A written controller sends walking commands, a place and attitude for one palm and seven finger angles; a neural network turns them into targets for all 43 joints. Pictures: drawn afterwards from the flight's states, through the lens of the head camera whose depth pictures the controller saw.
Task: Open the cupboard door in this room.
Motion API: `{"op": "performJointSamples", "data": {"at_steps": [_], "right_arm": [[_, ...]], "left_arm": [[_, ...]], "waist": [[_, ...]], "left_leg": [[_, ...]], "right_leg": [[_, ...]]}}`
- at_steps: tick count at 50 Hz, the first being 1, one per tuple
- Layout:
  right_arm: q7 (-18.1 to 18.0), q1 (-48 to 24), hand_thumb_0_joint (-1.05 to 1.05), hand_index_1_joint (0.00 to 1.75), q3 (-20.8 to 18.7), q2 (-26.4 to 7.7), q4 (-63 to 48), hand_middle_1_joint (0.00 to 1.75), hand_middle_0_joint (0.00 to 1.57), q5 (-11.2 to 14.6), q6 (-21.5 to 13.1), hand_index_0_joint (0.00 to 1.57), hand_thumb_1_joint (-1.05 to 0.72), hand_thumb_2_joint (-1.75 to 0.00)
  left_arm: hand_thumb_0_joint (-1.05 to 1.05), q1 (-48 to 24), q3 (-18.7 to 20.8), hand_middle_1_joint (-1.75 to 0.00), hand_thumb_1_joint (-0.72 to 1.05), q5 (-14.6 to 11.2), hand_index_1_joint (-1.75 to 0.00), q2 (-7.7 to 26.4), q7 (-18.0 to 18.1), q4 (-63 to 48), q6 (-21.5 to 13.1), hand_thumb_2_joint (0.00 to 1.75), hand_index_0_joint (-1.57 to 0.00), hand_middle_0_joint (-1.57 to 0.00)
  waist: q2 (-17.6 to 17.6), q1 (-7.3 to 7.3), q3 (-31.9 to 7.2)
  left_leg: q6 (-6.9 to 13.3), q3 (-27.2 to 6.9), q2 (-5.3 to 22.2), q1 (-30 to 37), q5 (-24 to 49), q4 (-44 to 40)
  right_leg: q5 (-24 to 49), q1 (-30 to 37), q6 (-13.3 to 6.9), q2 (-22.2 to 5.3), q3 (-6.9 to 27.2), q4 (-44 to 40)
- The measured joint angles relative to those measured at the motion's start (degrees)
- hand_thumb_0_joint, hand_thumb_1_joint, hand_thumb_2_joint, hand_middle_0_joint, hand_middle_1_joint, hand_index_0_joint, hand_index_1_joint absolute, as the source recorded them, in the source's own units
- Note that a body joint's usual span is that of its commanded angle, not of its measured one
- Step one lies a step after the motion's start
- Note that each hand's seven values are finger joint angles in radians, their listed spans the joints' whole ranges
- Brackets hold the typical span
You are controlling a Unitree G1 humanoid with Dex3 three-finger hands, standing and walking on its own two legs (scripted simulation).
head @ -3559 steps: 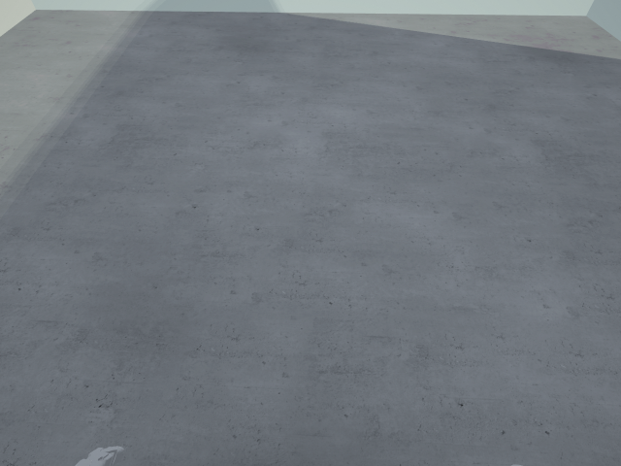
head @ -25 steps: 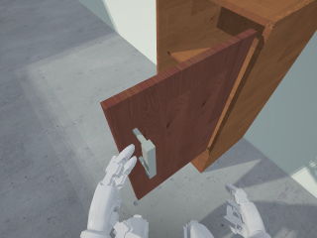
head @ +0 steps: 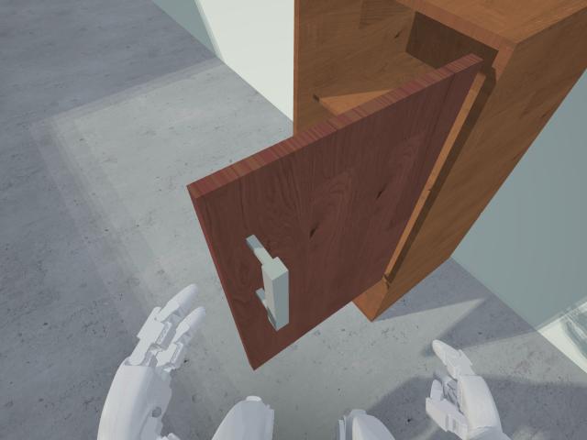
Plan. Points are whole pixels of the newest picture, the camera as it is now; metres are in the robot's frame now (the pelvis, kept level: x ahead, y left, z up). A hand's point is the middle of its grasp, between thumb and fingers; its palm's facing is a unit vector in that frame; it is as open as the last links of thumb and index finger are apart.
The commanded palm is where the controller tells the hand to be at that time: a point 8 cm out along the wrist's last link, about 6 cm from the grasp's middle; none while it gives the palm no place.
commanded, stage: slide the hand sideways off the handle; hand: left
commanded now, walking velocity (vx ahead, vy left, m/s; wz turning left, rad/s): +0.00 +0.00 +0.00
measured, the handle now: (268, 285) +0.30 +0.06 +0.07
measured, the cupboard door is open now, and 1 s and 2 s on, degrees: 88 88 88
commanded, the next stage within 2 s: draw the hand back to the body in 0.02 s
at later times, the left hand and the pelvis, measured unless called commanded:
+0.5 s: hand (144, 390) +0.16 +0.15 +0.12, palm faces -0.09 -1.00 -0.04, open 16.3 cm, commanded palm +0.14 +0.21 +0.14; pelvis +0.00 +0.01 +0.03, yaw +0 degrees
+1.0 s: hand (20, 324) +0.19 +0.23 +0.20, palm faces +0.29 -0.88 -0.37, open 13.0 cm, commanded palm +0.15 +0.28 +0.23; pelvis +0.03 +0.01 +0.09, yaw +0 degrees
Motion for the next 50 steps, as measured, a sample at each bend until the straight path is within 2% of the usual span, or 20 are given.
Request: {"op": "performJointSamples", "data": {"at_steps": [7,11,15,19,32,34,36,39,44,50], "right_arm": [[-0.59,-0.76,0.02,0.3,-0.18,-0.46,-0.15,0.3,0.2,0.15,-0.8,0.21,-0.9,-0.9],[-0.88,-0.6,0.02,0.3,-0.11,-0.13,-0.77,0.3,0.2,0.5,-0.2,0.21,-0.9,-0.9],[-1.26,0.17,0.02,0.3,0.37,0.62,-0.98,0.3,0.2,1.2,1.19,0.21,-0.9,-0.9],[-1.78,1.57,0.02,0.3,1.22,0.83,-1.28,0.3,0.2,1.69,1.72,0.21,-0.9,-0.9],[-2.39,3.21,0.02,0.3,1.03,-1.46,-1.14,0.3,0.2,2.61,-0.94,0.21,-0.9,-0.9],[-3.49,3.54,0.02,0.3,1.05,-1.25,-1.02,0.3,0.2,2.43,-0.43,0.21,-0.9,-0.9],[-4.53,3.61,0.02,0.3,1.32,-0.97,-0.91,0.3,0.2,2.2,0.34,0.21,-0.9,-0.9],[-5.65,3.79,0.02,0.3,1.93,-0.53,-0.4,0.3,0.2,1.85,0.89,0.2,-0.9,-0.9],[-6.48,3.81,0.02,0.3,3.31,-0.48,1.88,0.3,0.2,1.39,-0.02,0.21,-0.9,-0.9],[-6.04,2.65,0.02,0.3,4.14,-0.61,5.81,0.3,0.2,1.04,-2.05,0.21,-0.9,-0.9]], "left_arm": [[-0.01,-0.17,-0.31,-0.3,-0.5,-1.13,-0.3,0.61,-2.35,-0.72,-0.16,0.3,-0.15,-0.15],[-0.01,-1.02,-0.4,-0.3,-0.5,-0.78,-0.3,1.48,-1.52,-2.94,2.22,0.3,-0.15,-0.15],[-0.01,-0.45,1.53,-0.3,-0.5,-1.32,-0.3,2.56,-0.67,-5.87,5.09,0.3,-0.15,-0.15],[-0.01,1.04,3.81,-0.3,-0.5,-2.72,-0.3,3.24,-1.31,-7.23,6.97,0.3,-0.15,-0.15],[-0.01,2.51,9.41,-0.3,-0.46,-6.53,-0.3,6.44,-4.34,-10.0,10.07,0.31,-0.15,-0.15],[-0.01,2.58,9.41,-0.3,-0.43,-2.88,-0.3,7.81,-0.15,-12.04,13.53,0.32,-0.15,-0.15],[-0.01,3.59,9.1,-0.3,-0.39,0.24,-0.3,8.15,4.93,-14.05,17.58,0.34,-0.15,-0.16],[-0.01,4.45,9.02,-0.3,-0.31,3.0,-0.3,8.27,10.14,-15.11,21.91,0.38,-0.16,-0.16],[-0.01,2.48,10.52,-0.3,-0.15,4.67,-0.3,9.23,14.07,-14.19,25.15,0.44,-0.16,-0.17],[0.0,-1.07,13.82,-0.3,0.05,4.84,-0.3,9.9,15.14,-13.35,25.5,0.53,-0.17,-0.17]], "waist": [[0.3,0.23,-0.05],[0.38,0.51,0.12],[0.8,0.43,0.44],[1.11,-0.02,0.46],[1.23,-0.39,0.77],[0.89,0.46,0.56],[1.11,0.62,0.65],[1.4,0.97,1.14],[1.64,1.78,2.7],[1.56,2.4,4.67]], "left_leg": [[0.14,-0.36,-0.05,-1.59,-0.27,1.61],[0.25,-0.23,0.03,-1.05,-0.26,1.56],[0.35,-0.11,0.14,2.45,0.49,-1.06],[0.42,-0.11,0.17,6.6,1.79,-4.89],[0.63,-0.32,0.26,14.71,3.73,-11.38],[0.66,0.24,0.37,16.63,4.09,-13.01],[0.78,0.58,0.34,19.21,4.8,-15.33],[0.86,0.96,0.2,23.06,6.08,-19.07],[1.04,0.98,-0.23,28.69,8.12,-24.4],[1.14,1.22,-0.75,34.91,10.25,-30.19]], "right_leg": [[-0.21,-1.27,0.08,-0.04,-0.4,1.21],[-0.08,-0.76,0.16,0.04,-0.26,1.09],[0.89,2.72,0.33,0.19,-0.05,-1.72],[2.38,6.96,0.49,0.3,0.08,-5.84],[4.9,15.51,0.8,0.56,0.08,-13.34],[5.36,17.1,0.85,0.64,0.69,-14.74],[6.17,19.54,1.06,0.62,1.09,-16.99],[7.52,23.27,1.15,0.52,1.54,-20.67],[9.51,28.98,1.33,0.16,1.66,-26.04],[11.48,35.01,1.52,-0.31,2.01,-31.46]]}}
